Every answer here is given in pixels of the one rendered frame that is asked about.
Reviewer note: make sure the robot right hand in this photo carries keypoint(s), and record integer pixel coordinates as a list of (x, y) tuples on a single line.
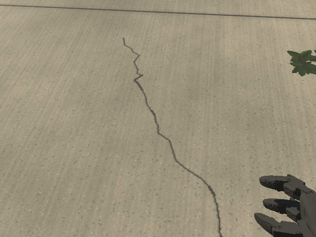
[(303, 212)]

